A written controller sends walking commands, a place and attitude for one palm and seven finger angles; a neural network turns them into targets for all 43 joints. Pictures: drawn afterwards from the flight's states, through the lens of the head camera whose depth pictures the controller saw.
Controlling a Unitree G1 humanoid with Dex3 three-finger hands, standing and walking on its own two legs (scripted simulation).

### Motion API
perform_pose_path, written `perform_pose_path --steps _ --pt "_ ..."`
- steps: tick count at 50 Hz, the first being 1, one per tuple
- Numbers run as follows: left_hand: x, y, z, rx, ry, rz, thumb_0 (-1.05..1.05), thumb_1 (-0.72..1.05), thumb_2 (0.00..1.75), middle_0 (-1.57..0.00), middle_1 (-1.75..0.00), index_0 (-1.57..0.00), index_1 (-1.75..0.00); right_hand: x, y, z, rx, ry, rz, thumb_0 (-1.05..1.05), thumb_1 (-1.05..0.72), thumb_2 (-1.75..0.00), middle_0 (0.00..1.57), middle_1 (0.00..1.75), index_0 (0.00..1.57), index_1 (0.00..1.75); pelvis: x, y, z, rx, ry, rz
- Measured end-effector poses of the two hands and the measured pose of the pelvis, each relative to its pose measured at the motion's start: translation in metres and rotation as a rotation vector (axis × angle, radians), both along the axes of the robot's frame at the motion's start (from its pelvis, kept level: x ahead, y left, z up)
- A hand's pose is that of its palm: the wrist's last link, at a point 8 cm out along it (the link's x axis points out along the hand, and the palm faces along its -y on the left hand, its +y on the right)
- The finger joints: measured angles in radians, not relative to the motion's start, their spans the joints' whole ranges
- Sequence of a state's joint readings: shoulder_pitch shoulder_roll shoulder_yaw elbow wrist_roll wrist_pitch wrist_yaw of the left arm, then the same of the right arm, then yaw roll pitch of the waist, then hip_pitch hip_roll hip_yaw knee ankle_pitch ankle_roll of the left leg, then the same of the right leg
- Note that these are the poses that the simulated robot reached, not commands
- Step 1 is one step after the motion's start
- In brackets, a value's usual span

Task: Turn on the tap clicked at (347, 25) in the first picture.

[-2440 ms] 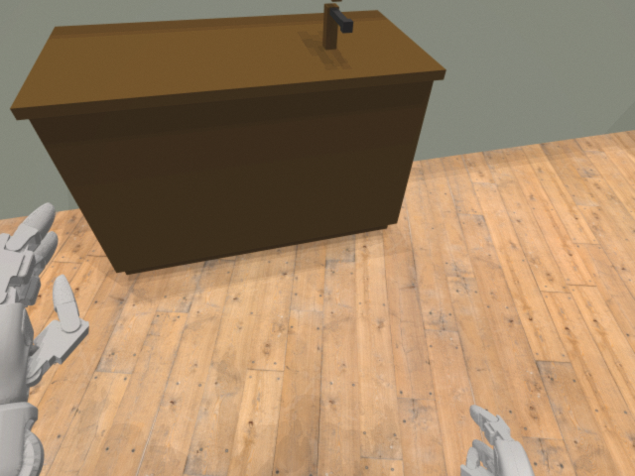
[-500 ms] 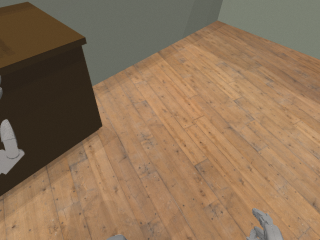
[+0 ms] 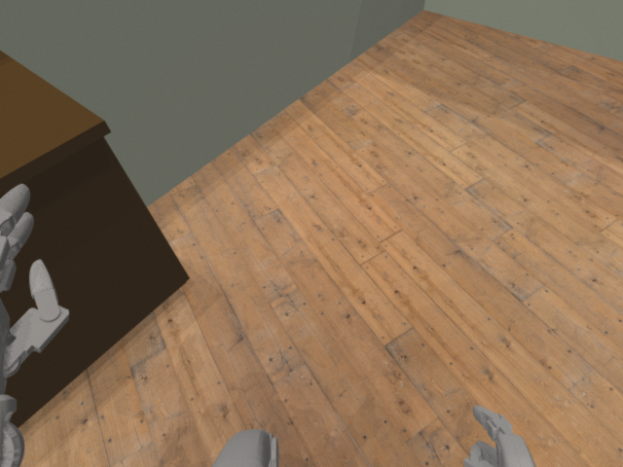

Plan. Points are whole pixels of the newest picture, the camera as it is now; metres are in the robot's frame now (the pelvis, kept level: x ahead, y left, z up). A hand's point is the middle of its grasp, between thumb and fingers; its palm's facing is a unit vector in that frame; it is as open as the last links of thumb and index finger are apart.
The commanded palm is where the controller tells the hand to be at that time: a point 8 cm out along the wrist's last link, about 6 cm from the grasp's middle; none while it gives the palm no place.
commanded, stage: turn to face it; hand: left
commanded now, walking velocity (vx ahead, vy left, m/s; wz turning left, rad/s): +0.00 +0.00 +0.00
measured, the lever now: out of the picture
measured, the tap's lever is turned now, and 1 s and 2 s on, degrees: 0 0 0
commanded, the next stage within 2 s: take the last steps up to it in 0.86 s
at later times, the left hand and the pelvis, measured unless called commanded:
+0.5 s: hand (51, 241) +0.28 +0.25 +0.20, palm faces +0.49 -0.74 -0.47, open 7.4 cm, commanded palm +0.22 +0.29 +0.18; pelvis +0.11 -0.02 +0.00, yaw +10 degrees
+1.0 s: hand (33, 342) +0.20 +0.23 +0.19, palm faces +0.73 -0.56 -0.39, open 7.4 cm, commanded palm +0.13 +0.25 +0.18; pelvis +0.10 -0.07 -0.01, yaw +26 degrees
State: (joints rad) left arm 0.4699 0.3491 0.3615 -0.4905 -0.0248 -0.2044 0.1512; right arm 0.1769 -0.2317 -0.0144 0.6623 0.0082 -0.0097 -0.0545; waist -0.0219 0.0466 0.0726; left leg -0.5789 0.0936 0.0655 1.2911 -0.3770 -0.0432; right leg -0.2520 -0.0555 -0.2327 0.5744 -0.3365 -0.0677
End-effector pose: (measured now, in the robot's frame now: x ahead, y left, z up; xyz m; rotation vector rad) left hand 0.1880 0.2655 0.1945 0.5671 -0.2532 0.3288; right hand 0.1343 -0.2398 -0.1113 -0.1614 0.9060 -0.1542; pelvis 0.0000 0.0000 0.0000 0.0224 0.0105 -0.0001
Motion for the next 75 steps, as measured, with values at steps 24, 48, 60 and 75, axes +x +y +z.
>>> perform_pose_path --steps 24,48,60,75 --pt "0.059 0.016 0.024 0.055 -0.145 0.048 0.01 0.89 0.9 -0.21 -0.3 -0.21 -0.31 0.177 0.058 0.034 0.067 -0.195 0.204 0.01 -0.9 -0.9 0.2 0.3 0.2 0.3 0.111 -0.012 -0.005 -0.057 -0.006 0.162" --pt "-0.035 -0.021 0.007 -0.016 -0.125 0.424 0.01 0.89 0.9 -0.21 -0.3 -0.21 -0.31 0.234 -0.004 0.046 -0.107 -0.209 0.439 0.01 -0.9 -0.9 0.2 0.29 0.2 0.3 0.111 -0.074 -0.005 -0.003 0.002 0.441" --pt "-0.091 -0.042 0.009 -0.03 -0.127 0.505 0.01 0.89 0.9 -0.21 -0.3 -0.21 -0.3 0.189 0.039 0.034 0.076 -0.169 0.576 0.01 -0.9 -0.9 0.2 0.3 0.2 0.3 0.088 -0.096 0.003 -0.04 -0.034 0.51" --pt "-0.109 -0.049 0.001 -0.061 -0.057 0.609 0.01 0.89 0.9 -0.21 -0.3 -0.21 -0.31 0.202 -0.001 0.026 -0.041 -0.077 0.609 0.02 -0.9 -0.9 0.2 0.3 0.2 0.3 0.089 -0.103 0.012 0.027 -0.014 0.592"
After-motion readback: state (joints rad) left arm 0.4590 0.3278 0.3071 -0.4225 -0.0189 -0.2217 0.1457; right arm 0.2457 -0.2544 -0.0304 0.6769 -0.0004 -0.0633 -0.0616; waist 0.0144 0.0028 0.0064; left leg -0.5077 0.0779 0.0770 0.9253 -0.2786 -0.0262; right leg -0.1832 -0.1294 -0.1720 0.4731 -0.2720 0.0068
